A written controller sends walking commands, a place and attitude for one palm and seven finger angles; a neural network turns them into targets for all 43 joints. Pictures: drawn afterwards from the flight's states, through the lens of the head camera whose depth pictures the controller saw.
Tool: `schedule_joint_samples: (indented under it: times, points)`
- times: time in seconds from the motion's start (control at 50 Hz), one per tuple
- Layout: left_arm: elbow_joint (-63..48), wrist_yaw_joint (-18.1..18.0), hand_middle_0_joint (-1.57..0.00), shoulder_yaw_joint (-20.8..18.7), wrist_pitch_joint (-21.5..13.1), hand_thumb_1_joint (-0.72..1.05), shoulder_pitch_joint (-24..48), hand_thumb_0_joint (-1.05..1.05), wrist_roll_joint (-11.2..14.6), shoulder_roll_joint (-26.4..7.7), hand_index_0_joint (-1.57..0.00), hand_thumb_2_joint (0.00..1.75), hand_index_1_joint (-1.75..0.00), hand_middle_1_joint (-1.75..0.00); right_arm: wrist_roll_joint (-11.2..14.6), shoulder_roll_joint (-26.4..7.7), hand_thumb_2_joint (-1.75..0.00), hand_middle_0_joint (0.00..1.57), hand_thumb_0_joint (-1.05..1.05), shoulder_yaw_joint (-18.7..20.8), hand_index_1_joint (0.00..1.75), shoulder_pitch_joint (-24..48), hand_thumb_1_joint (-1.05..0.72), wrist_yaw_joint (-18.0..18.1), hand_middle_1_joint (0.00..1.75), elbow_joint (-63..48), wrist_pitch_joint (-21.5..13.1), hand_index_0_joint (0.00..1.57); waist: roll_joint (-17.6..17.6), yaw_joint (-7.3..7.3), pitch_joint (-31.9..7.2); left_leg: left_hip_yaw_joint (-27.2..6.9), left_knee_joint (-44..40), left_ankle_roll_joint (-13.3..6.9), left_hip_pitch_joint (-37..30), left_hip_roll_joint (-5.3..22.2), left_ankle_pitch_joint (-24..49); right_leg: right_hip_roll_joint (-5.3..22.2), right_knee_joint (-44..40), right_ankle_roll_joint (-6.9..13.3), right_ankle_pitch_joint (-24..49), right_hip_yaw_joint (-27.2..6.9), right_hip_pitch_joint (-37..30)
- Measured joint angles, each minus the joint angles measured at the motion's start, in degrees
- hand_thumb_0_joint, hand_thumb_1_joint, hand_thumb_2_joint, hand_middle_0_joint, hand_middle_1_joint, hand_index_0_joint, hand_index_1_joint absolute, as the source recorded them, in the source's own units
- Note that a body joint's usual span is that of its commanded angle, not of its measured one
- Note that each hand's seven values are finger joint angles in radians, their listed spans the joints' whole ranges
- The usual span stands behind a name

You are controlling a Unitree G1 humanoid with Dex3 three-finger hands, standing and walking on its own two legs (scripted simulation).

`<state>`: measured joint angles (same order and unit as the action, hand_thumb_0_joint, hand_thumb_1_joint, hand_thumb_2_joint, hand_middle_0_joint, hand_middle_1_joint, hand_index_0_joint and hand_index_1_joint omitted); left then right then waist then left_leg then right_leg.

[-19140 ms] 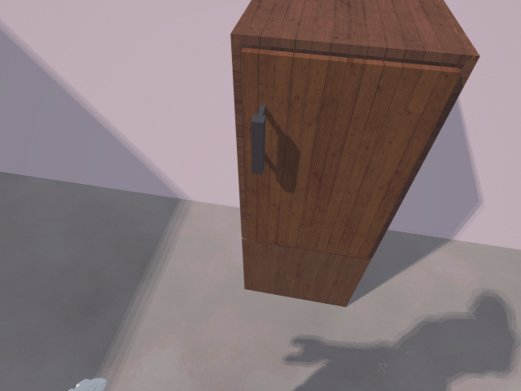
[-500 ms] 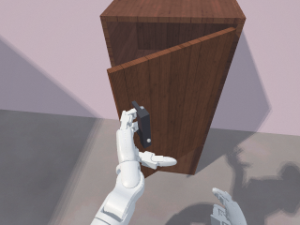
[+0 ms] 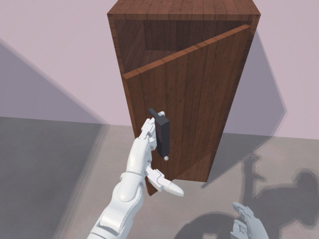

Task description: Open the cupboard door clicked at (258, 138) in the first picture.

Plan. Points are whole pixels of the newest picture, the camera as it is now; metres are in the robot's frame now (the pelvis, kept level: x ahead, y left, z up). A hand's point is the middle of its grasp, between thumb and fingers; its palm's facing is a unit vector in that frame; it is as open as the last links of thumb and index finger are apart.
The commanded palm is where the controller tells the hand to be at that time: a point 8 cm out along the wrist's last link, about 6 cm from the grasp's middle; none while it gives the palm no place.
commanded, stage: slide the hand sideways off the handle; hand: left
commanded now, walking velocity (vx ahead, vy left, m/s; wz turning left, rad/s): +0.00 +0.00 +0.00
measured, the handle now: (157, 132) +0.36 +0.02 +0.09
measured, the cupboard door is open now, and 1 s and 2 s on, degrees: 43 43 43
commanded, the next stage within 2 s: draw the hand back to the body in 0.90 s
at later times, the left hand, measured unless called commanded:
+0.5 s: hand (144, 173) +0.24 +0.05 +0.10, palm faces -0.15 -0.99 -0.01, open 16.3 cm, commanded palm +0.22 +0.10 +0.09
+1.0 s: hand (122, 187) +0.22 +0.09 +0.09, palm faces -0.12 -0.99 -0.03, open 16.3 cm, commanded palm +0.19 +0.14 +0.10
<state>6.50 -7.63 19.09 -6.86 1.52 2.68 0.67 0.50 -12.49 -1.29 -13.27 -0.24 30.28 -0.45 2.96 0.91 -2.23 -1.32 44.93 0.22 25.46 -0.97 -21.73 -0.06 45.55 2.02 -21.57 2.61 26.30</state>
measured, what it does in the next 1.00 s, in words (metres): stands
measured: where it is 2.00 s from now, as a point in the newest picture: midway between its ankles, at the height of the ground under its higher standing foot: outside the picture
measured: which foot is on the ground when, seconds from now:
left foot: down 0.00-1.00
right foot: down 0.00-1.00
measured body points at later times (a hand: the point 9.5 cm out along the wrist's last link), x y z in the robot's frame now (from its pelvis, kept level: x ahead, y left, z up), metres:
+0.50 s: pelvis +0.02 +0.00 +0.00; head +0.03 -0.02 +0.45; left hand +0.25 +0.10 +0.10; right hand +0.21 -0.21 -0.07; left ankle +0.02 +0.12 -0.71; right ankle +0.02 -0.10 -0.71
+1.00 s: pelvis +0.02 +0.00 -0.01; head +0.04 -0.02 +0.43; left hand +0.22 +0.14 +0.09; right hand +0.20 -0.23 -0.08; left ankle +0.02 +0.12 -0.71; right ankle +0.02 -0.10 -0.71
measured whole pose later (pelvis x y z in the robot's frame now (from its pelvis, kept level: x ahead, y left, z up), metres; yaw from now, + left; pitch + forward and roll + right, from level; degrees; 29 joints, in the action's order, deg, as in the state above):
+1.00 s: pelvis +0.02 +0.00 -0.01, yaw +0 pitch +6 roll +0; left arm -22.4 4.9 8.2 -10.5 -31.6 6.5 -8.0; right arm 0.8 -13.5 -1.6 -16.0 1.5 24.9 -7.7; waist 3.0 -0.1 -4.9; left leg -1.9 51.8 0.5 30.7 -0.3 -27.0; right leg -0.8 51.4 2.2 -26.3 3.2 31.0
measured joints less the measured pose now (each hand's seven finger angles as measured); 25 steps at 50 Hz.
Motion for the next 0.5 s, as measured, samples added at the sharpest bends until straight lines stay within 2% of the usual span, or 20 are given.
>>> schedule_joint_samples:
  times: [0.08,0.2,0.34,0.5]
  points:
    - [-2.0,-1.1,-0.15,-0.5,-0.3,-0.5,-2.6,-0.02,-1.3,0.8,-0.14,0.3,-0.32,-0.31,-0.3,0.8,-0.9,0.2,0.02,-0.1,0.3,-0.5,-0.91,-0.4,0.3,-0.7,-0.1,0.2,-0.7,0.14,-0.5,1.2,-1.1,-0.1,-1.0,0.2,0.1,-0.3,-0.4,-0.1,0.2,-1.2,-0.3]
    - [-8.1,-0.4,-0.15,-1.2,-0.8,-0.5,-9.1,-0.02,-2.6,-0.6,-0.15,0.3,-0.31,-0.3,-0.3,1.4,-0.9,0.2,0.02,-0.7,0.3,-1.0,-0.91,-0.8,0.3,-2.1,0.2,0.2,-1.1,-0.16,-0.6,1.6,-1.9,0.1,-2.5,0.7,-0.1,-0.8,-1.2,0.1,0.2,-1.6,-1.5]
    - [-15.0,1.8,-0.16,-2.0,-0.4,-0.5,-16.4,-0.02,-1.9,-3.0,-0.15,0.3,-0.31,-0.3,-0.3,1.0,-0.9,0.2,0.02,-0.8,0.3,-0.2,-0.91,-0.4,0.3,-3.5,-0.6,0.2,-0.8,-0.69,-0.3,0.9,-1.0,0.1,-2.2,0.8,-1.0,-0.8,-0.9,0.1,-0.6,-0.9,-1.7]
    - [-20.2,4.6,-0.17,-3.0,-0.9,-0.5,-21.1,-0.02,-1.3,-4.5,-0.16,0.3,-0.31,-0.3,-0.3,0.6,-0.9,0.2,0.02,-0.8,0.3,0.5,-0.91,-0.1,0.3,-4.5,-2.6,0.2,-0.7,-1.06,-0.7,0.3,1.0,0.1,-0.4,0.6,-2.3,-0.6,0.9,0.1,-2.0,-0.3,-0.2]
